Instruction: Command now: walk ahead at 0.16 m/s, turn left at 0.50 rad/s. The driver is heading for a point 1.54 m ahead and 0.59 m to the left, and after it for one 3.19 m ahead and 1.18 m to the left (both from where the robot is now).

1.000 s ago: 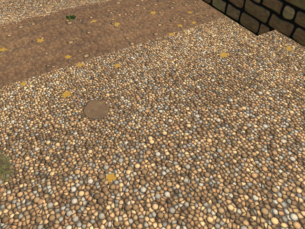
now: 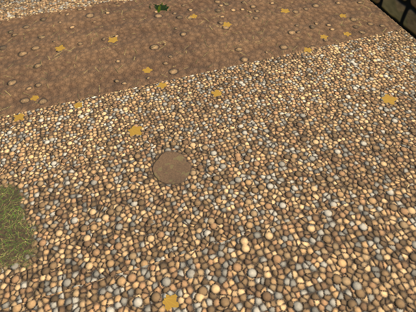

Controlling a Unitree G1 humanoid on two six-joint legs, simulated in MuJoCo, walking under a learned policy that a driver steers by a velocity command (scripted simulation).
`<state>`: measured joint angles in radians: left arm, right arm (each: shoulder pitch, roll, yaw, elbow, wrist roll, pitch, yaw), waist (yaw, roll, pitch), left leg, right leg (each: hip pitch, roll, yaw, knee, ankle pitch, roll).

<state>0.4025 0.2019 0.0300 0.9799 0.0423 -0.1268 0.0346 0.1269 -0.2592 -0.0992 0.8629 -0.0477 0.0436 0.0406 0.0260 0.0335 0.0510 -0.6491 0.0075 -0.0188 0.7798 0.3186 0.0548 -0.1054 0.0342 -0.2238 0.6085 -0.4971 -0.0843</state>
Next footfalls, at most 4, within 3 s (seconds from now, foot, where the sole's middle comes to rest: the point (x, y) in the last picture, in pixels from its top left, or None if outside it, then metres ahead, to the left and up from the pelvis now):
0.22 left None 0.29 0.07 -0.93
0.78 right None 0.31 -0.09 -0.93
1.20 left None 0.21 0.09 -0.93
1.90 right None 0.38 -0.05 -0.93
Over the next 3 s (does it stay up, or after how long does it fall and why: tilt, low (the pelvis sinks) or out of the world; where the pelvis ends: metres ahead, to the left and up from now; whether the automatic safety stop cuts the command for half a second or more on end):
stays up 0.81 0.28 -0.25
